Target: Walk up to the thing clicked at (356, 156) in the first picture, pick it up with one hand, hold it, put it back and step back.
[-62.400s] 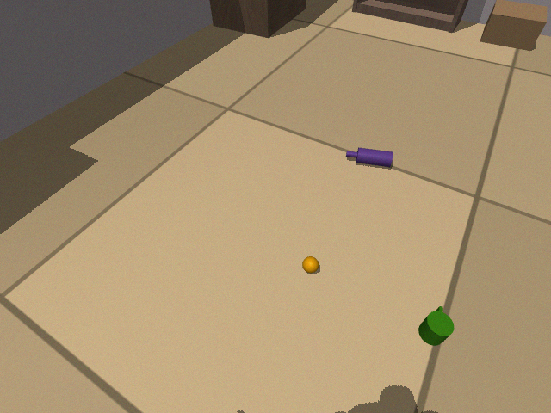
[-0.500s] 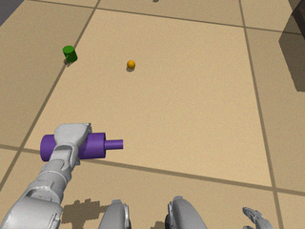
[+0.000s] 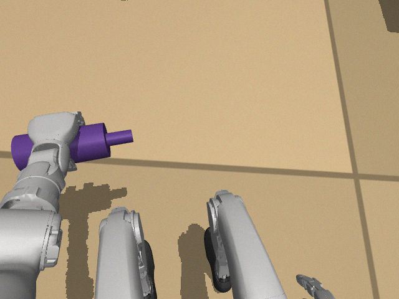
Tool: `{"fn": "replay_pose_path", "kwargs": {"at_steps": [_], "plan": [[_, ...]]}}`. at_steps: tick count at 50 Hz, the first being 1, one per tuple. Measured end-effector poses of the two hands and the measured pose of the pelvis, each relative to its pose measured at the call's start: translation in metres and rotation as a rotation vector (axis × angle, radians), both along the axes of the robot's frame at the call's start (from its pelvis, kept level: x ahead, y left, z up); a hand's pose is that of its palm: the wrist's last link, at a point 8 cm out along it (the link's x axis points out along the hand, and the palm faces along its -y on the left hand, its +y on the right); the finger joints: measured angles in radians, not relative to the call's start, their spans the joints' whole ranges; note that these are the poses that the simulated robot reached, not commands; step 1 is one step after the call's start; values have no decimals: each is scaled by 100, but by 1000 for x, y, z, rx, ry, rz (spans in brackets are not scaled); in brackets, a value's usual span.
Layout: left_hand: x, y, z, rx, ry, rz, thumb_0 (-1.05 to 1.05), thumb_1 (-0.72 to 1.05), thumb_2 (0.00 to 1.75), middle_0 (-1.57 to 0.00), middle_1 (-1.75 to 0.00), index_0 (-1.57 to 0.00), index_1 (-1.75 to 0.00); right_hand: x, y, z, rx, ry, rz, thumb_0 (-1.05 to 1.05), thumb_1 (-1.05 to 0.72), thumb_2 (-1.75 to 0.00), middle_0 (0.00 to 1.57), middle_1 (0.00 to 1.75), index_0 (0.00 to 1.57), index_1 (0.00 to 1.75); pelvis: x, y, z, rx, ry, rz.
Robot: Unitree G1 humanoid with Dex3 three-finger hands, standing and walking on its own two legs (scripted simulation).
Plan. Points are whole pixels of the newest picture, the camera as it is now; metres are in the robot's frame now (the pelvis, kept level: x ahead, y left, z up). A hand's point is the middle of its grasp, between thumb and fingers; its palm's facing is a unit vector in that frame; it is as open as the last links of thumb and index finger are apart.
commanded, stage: crouch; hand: left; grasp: from above
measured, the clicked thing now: (79, 144) +0.47 +0.21 -0.17
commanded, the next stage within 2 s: lower in 1.04 s
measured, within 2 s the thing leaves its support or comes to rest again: neither
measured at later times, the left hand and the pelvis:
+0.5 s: hand (77, 146) +0.49 +0.24 -0.24, palm faces -0.44 -0.04 -0.90, open 10.9 cm; pelvis +0.00 +0.00 -0.09, yaw -2 degrees
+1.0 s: hand (83, 146) +0.50 +0.24 -0.29, palm faces -0.44 -0.04 -0.90, open 10.9 cm; pelvis -0.01 -0.01 -0.14, yaw -4 degrees
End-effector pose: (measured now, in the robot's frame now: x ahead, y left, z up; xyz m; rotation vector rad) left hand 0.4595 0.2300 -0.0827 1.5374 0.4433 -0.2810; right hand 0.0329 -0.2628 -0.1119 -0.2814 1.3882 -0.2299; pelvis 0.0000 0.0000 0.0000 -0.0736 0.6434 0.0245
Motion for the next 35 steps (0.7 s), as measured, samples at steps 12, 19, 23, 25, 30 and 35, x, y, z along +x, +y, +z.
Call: {"fn": "replay_pose_path", "kwargs": {"at_steps": [12,19,23,25,30,35], "plan": [[18,5,-68,-9,-16,18,0,-11,51,-65,-56,-66,-55,23,-18,-43,-13,13,92,0,-90,-89,20,30,20,29,2,-6,-50,-13,26,-9],[28,6,-87,-9,-14,26,0,-11,51,-65,-56,-66,-54,18,-21,-58,-16,30,91,0,-91,-90,20,30,20,29,2,-6,-69,-20,23,-20],[32,7,-98,-7,-8,30,0,-11,50,-65,-56,-66,-54,9,-20,-68,-11,49,82,0,-91,-90,20,30,20,29,1,-5,-80,-24,21,-23],[34,8,-103,-6,-6,30,0,-10,50,-65,-55,-66,-54,4,-18,-73,-7,62,77,0,-91,-90,20,30,20,29,0,-5,-85,-24,18,-24],[36,8,-117,-10,0,29,0,-10,50,-65,-56,-66,-54,-10,-15,-85,5,93,71,0,-91,-90,20,30,20,29,-3,-5,-99,-27,5,-27],[38,7,-131,-12,3,25,0,-10,49,-65,-56,-66,-55,-23,-13,-95,11,113,69,0,-91,-90,20,30,20,30,-6,-5,-113,-31,-8,-29]]}}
